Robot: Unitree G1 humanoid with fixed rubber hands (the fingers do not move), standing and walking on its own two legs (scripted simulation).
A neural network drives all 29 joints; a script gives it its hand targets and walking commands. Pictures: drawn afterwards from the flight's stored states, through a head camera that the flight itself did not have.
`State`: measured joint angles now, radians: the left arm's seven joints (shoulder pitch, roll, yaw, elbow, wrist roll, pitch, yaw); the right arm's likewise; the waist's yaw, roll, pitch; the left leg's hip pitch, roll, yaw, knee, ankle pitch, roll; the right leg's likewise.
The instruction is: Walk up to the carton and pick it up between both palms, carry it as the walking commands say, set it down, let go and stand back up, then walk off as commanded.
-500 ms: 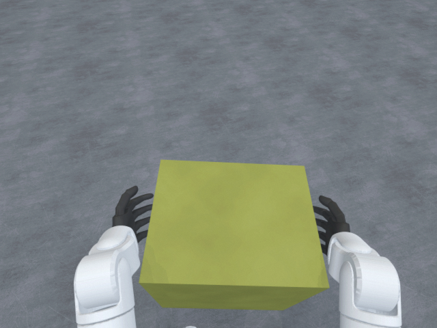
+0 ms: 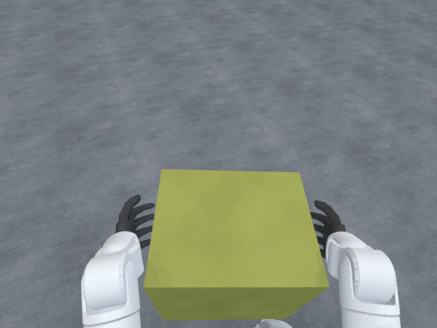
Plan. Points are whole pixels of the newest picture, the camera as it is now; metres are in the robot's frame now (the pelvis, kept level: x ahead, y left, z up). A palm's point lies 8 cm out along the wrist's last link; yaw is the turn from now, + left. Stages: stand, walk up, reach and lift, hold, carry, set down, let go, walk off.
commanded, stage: carry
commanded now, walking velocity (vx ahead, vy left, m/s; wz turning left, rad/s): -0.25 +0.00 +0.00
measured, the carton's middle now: (227, 250) +0.28 +0.01 -0.02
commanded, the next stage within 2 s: none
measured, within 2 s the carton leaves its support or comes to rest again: neither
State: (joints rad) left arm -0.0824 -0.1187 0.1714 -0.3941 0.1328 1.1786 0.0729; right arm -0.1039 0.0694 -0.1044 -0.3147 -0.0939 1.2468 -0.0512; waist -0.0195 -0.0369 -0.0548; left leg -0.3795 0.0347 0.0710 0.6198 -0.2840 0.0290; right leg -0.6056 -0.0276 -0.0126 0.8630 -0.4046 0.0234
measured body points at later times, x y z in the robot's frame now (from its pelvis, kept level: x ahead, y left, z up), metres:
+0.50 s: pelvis -0.20 -0.02 +0.00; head -0.20 -0.03 +0.45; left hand +0.08 +0.11 +0.07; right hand +0.02 -0.22 +0.05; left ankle -0.19 +0.11 -0.68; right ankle -0.17 -0.14 -0.73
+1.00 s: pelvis -0.34 -0.03 +0.00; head -0.33 -0.04 +0.45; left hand -0.03 +0.04 +0.06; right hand -0.16 -0.28 +0.04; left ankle -0.28 +0.10 -0.67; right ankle -0.34 -0.14 -0.73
